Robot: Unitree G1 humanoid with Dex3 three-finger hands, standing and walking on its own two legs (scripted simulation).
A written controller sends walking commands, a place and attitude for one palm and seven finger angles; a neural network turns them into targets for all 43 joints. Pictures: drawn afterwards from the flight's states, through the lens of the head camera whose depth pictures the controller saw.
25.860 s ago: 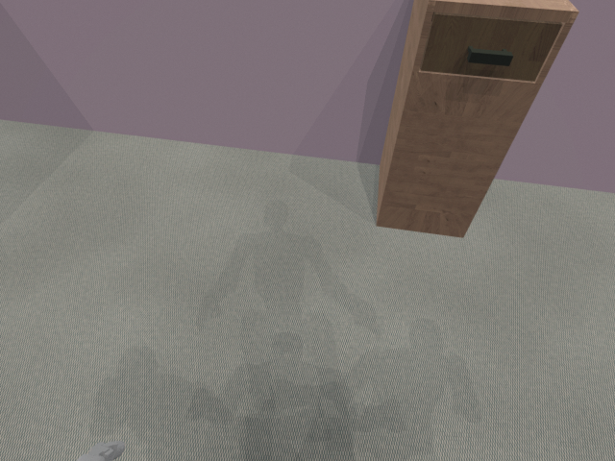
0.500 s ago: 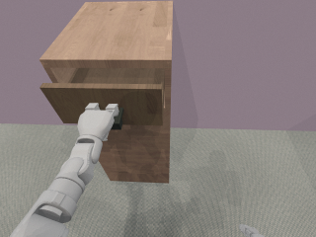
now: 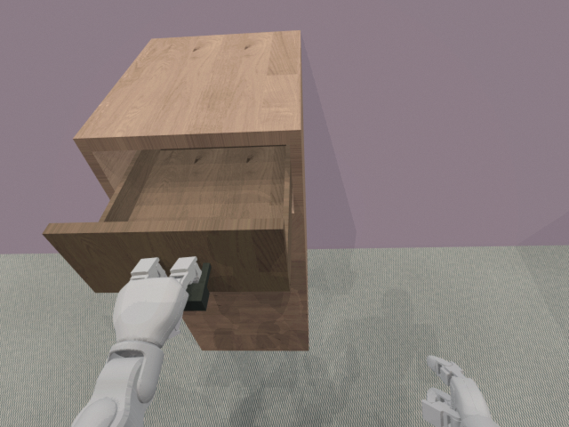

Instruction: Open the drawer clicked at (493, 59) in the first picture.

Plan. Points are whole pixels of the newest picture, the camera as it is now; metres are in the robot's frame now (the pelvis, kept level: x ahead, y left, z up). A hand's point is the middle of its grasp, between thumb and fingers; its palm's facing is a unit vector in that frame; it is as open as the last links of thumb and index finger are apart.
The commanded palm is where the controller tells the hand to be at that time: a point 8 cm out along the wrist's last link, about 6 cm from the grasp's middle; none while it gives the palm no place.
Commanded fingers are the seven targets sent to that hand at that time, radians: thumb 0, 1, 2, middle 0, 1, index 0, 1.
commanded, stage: pull the drawer open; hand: left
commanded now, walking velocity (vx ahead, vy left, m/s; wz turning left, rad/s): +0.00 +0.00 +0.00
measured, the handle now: (171, 283) +0.31 +0.19 +0.05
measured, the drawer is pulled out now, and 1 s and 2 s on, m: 0.18 0.30 0.29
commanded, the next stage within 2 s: open the thumb to release the handle in 0.84 s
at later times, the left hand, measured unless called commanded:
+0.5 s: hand (151, 392) +0.17 +0.18 +0.03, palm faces +0.02 -0.14 -0.99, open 6.1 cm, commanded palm +0.11 +0.19 +0.08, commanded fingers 0.00 0.90 0.90 -0.40 -1.35 -0.40 -1.35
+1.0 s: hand (141, 413) +0.15 +0.19 +0.03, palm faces +0.05 -0.08 -1.00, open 6.0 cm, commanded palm +0.11 +0.20 +0.08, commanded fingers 0.00 0.62 0.78 -0.38 -1.32 -0.38 -1.32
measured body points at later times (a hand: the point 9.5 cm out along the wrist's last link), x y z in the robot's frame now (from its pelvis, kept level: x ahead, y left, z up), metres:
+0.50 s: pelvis -0.01 -0.01 -0.01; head +0.00 -0.05 +0.44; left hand +0.16 +0.19 +0.08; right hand +0.20 -0.22 -0.11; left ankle -0.02 +0.08 -0.72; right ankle -0.04 -0.08 -0.72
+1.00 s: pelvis -0.02 -0.03 -0.02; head +0.00 -0.07 +0.43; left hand +0.14 +0.19 +0.08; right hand +0.20 -0.25 -0.11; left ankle -0.02 +0.08 -0.72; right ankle -0.04 -0.08 -0.72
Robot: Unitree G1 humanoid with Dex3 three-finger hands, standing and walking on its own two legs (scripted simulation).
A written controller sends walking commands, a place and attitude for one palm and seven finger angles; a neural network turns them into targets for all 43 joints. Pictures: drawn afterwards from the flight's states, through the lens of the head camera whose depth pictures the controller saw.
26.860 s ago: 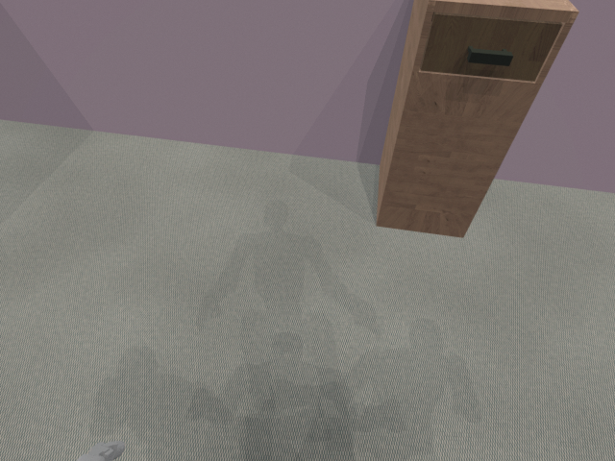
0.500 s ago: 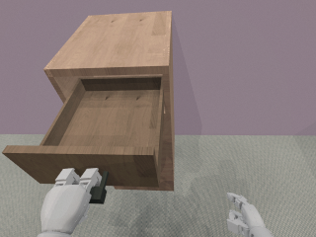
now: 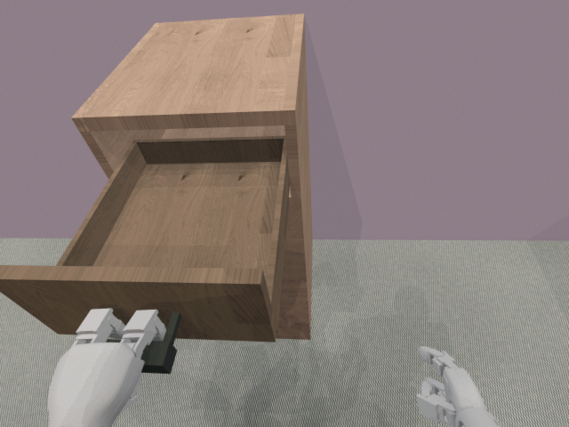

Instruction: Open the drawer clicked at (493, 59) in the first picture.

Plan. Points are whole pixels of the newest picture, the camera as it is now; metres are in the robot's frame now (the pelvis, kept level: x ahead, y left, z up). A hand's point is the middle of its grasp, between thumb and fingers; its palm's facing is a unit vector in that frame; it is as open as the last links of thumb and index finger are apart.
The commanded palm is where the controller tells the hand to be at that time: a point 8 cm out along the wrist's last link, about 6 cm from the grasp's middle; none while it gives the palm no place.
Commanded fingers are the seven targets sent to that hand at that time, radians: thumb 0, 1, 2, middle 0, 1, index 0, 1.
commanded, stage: open the thumb to release the handle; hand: left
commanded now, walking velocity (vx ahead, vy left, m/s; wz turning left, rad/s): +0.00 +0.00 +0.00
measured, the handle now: (133, 337) +0.21 +0.22 +0.07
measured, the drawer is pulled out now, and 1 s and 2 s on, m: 0.30 0.29 0.29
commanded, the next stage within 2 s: lift the hand off the handle in 0.44 s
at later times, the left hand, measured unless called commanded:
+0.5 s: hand (125, 382) +0.17 +0.21 +0.05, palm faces +0.03 -0.09 -1.00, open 12.9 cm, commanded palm +0.13 +0.23 +0.10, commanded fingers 0.00 -0.50 0.30 -0.30 -1.20 -0.30 -1.20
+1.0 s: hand (130, 370) +0.18 +0.21 +0.05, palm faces +0.06 -0.11 -0.99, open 13.5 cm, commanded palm +0.16 +0.22 +0.13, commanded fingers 0.00 -0.50 0.30 -0.30 -1.20 -0.30 -1.20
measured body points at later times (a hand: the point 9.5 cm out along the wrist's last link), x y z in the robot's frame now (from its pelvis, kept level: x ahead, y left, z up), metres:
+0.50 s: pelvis -0.01 -0.01 +0.01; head +0.00 -0.05 +0.46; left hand +0.16 +0.21 +0.11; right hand +0.21 -0.23 -0.09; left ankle +0.00 +0.11 -0.70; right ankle -0.03 -0.05 -0.70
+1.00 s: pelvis -0.02 +0.01 +0.01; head -0.01 -0.04 +0.46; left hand +0.17 +0.21 +0.11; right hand +0.22 -0.18 -0.09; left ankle +0.00 +0.11 -0.70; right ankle -0.03 -0.05 -0.70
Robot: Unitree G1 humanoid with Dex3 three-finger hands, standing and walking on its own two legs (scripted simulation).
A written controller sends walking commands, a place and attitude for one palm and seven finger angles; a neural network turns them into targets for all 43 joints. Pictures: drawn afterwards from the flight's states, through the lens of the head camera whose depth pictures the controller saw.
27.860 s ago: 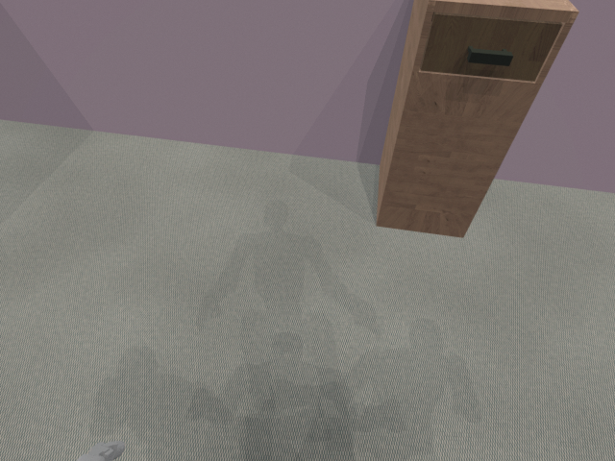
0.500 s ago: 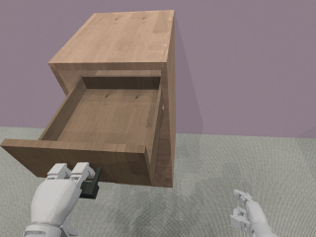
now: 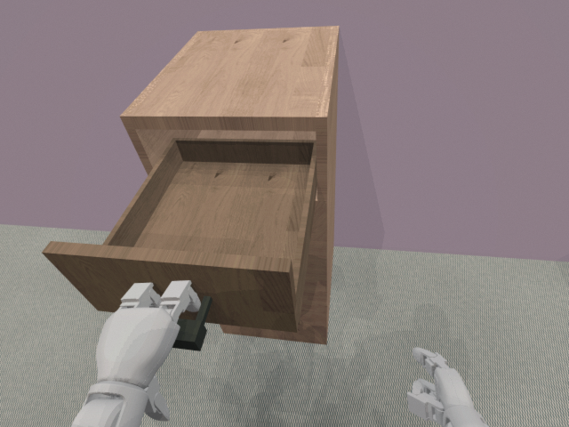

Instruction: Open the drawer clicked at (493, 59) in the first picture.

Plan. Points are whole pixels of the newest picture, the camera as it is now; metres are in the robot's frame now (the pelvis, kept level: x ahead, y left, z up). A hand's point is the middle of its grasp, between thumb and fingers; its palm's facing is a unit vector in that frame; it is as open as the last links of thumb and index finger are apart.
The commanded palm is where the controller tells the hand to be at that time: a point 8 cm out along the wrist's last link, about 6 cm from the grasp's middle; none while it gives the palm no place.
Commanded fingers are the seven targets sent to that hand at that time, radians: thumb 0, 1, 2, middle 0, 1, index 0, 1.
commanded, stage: lift the hand off the handle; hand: left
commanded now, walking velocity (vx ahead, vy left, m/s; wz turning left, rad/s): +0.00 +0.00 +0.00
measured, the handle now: (168, 315) +0.24 +0.20 +0.06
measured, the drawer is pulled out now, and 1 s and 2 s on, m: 0.29 0.29 0.29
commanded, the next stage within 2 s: draw the hand back to the body in 1.14 s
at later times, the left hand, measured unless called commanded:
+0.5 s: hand (138, 324) +0.20 +0.21 +0.10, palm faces +0.07 -0.15 -0.99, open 13.2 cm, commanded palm +0.17 +0.21 +0.19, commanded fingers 0.00 -0.50 0.30 -0.30 -1.20 -0.30 -1.20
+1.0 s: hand (119, 275) +0.21 +0.20 +0.20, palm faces +0.22 -0.19 -0.96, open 13.8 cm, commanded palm +0.17 +0.20 +0.26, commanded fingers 0.00 -0.50 0.30 -0.30 -1.20 -0.30 -1.20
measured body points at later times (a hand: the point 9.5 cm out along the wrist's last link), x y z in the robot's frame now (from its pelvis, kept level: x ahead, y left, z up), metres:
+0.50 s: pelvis +0.01 +0.02 +0.01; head -0.01 -0.02 +0.46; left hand +0.19 +0.21 +0.16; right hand +0.23 -0.17 -0.08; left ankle +0.01 +0.10 -0.71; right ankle -0.01 -0.06 -0.71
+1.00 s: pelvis -0.01 +0.03 +0.02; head -0.04 -0.03 +0.47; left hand +0.20 +0.20 +0.25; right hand +0.24 -0.15 -0.05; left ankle +0.01 +0.10 -0.71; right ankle -0.01 -0.06 -0.71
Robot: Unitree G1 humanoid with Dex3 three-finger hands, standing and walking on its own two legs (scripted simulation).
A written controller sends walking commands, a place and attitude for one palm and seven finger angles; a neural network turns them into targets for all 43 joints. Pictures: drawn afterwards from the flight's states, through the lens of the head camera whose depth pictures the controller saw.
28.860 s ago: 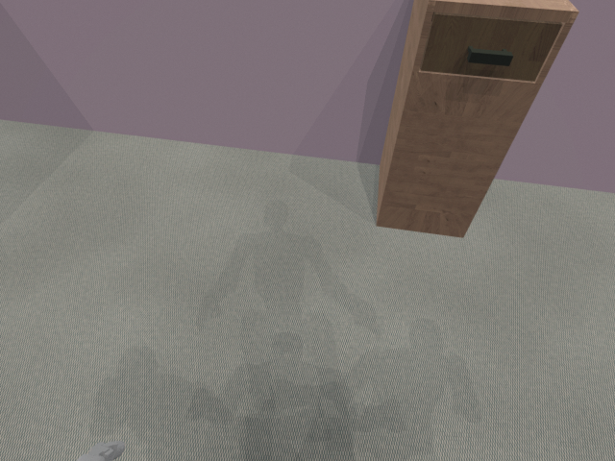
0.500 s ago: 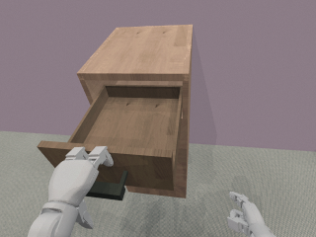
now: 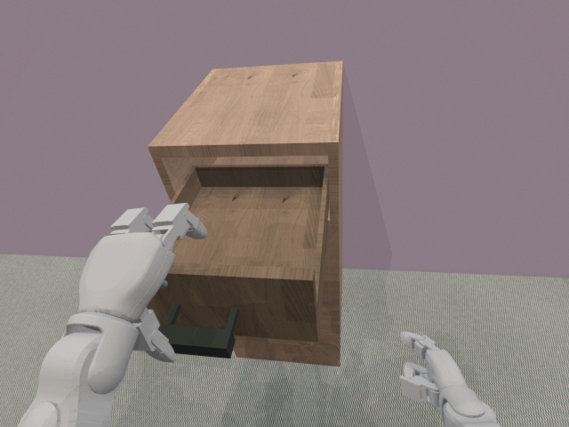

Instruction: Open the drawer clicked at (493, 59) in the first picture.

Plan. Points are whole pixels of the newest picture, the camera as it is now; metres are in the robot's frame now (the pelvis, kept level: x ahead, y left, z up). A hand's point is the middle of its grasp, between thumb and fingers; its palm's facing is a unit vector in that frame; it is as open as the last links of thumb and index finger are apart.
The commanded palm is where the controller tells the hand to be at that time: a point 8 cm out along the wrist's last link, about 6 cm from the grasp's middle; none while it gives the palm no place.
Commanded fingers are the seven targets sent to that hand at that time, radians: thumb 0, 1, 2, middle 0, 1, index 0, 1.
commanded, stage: lift the hand off the handle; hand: left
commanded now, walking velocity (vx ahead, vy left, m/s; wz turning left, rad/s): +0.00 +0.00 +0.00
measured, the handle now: (199, 326) +0.25 +0.18 +0.04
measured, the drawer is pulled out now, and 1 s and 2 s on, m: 0.29 0.29 0.29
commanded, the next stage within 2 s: draw the hand back to the body in 0.14 s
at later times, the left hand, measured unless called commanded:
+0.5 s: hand (136, 277) +0.22 +0.20 +0.18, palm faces +0.20 -0.08 -0.98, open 13.8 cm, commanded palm +0.17 +0.20 +0.24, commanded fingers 0.00 -0.50 0.30 -0.30 -1.20 -0.30 -1.20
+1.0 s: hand (130, 281) +0.21 +0.20 +0.19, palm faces +0.32 -0.82 -0.48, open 13.6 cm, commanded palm +0.15 +0.24 +0.23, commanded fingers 0.00 -0.19 0.44 -0.28 -1.00 -0.28 -1.00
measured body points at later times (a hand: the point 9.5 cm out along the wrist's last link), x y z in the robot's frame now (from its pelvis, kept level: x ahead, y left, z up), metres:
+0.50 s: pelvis -0.01 -0.01 +0.00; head -0.04 -0.07 +0.45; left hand +0.20 +0.20 +0.23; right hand +0.23 -0.20 -0.09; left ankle +0.02 +0.07 -0.73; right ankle +0.00 -0.09 -0.73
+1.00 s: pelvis +0.02 -0.01 +0.00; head +0.01 -0.03 +0.45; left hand +0.18 +0.24 +0.22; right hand +0.25 -0.20 -0.07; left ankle +0.02 +0.07 -0.73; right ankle +0.00 -0.09 -0.73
